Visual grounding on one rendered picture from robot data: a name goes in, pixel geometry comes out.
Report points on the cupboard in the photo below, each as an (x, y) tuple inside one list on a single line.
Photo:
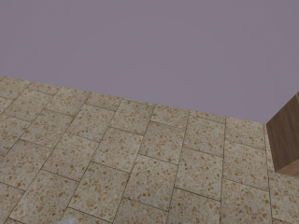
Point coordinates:
[(283, 136)]

